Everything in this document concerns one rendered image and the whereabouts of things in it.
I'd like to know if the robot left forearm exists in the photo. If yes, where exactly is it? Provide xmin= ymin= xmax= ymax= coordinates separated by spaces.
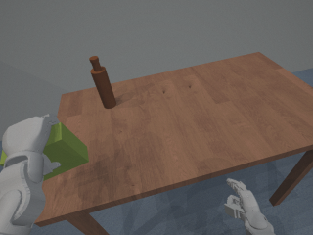
xmin=0 ymin=151 xmax=46 ymax=235

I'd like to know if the sponge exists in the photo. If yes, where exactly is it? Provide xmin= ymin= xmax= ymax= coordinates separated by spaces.
xmin=0 ymin=122 xmax=89 ymax=181

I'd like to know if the left robot hand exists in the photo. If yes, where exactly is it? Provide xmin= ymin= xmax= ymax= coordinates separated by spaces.
xmin=2 ymin=113 xmax=61 ymax=175

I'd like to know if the table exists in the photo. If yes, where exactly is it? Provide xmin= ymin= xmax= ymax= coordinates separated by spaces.
xmin=34 ymin=52 xmax=313 ymax=235

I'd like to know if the right robot hand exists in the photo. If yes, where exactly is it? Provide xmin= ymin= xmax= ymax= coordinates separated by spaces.
xmin=224 ymin=178 xmax=261 ymax=221

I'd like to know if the robot right forearm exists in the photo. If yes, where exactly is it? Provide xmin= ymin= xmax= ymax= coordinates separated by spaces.
xmin=244 ymin=211 xmax=276 ymax=235

